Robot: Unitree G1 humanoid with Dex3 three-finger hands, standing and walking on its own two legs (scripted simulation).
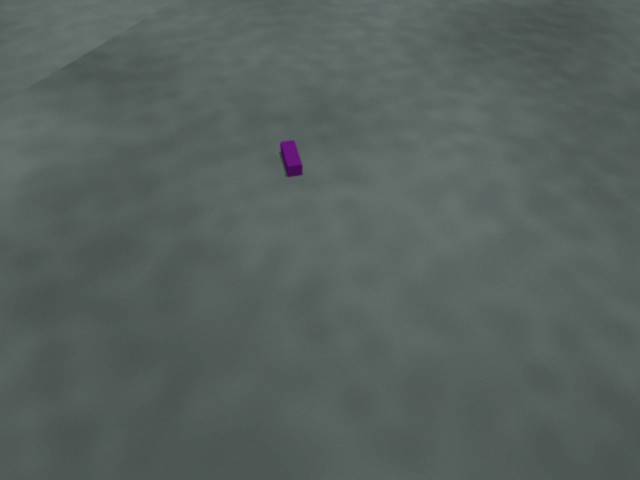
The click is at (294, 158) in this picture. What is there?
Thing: lying carton
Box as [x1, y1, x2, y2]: [280, 140, 301, 176]
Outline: 293,140 280,142 281,153 288,176 301,174 301,163
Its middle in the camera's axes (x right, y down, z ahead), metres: -0.14 -0.39 +1.95
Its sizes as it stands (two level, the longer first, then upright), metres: 0.204 0.072 0.064
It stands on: the floor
